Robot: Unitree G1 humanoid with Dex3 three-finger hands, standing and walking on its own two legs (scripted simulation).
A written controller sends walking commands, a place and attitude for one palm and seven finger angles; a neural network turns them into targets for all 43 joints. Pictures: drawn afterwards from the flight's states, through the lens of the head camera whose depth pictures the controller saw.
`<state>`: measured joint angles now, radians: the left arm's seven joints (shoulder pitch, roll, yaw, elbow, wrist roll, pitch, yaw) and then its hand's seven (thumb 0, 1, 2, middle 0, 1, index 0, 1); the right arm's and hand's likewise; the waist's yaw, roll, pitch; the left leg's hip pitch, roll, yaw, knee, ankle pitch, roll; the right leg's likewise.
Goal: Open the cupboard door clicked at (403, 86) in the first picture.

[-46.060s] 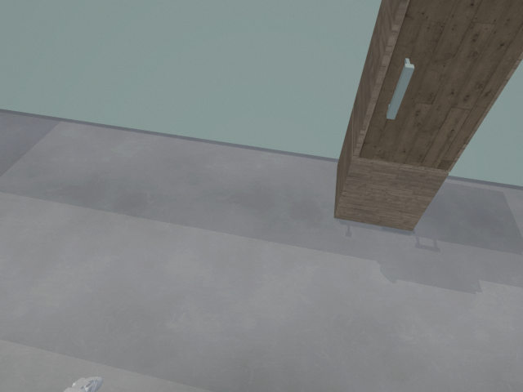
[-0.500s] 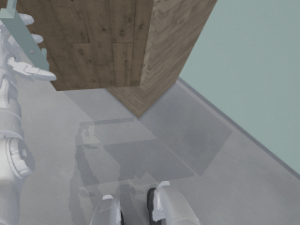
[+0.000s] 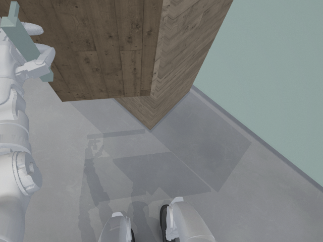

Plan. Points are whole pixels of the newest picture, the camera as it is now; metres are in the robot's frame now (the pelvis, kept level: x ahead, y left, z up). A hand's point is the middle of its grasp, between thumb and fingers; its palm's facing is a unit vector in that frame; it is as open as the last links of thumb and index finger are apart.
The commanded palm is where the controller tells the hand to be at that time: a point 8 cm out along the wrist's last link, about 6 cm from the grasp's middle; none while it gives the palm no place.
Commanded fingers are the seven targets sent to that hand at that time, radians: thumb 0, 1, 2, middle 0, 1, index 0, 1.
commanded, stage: close the thumb around the handle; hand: left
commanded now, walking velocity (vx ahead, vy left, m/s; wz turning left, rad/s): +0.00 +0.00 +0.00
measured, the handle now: (33, 46) +0.57 +0.25 +0.05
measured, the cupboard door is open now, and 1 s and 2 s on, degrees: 50 80 100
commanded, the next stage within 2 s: pull the door open along its arc in 0.18 s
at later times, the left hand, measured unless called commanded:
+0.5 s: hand (43, 65) +0.51 +0.22 +0.06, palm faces +0.07 -1.00 -0.02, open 5.7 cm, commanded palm +0.46 +0.26 +0.06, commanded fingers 0.00 0.90 0.90 -0.40 -1.35 -0.40 -1.35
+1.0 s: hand (78, 117) +0.38 +0.14 +0.06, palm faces +0.43 -0.90 +0.03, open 6.3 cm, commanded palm +0.32 +0.19 +0.06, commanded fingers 0.00 0.90 0.90 -0.40 -1.35 -0.40 -1.35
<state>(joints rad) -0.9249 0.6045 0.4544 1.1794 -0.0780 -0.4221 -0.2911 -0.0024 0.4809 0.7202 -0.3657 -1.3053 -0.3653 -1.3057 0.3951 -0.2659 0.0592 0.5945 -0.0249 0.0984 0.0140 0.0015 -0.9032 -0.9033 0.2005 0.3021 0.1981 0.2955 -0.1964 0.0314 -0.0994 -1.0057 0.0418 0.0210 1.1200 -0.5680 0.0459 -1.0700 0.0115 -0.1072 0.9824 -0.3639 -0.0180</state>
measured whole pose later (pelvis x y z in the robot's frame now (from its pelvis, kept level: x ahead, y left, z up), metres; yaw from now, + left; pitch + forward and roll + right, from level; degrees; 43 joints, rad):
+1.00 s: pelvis +0.02 -0.01 +0.02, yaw +1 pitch +19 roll -1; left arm -0.18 -0.01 0.10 0.39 0.00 -0.41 0.41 0.01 0.66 0.73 -0.35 -1.33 -0.34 -1.31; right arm 0.21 -0.19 0.00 0.54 -0.05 0.05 0.06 0.01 -0.91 -0.90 0.20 0.30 0.19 0.29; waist -0.02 0.02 -0.16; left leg -0.77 0.01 0.06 1.00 -0.56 0.04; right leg -0.88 0.00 -0.06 0.95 -0.40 -0.02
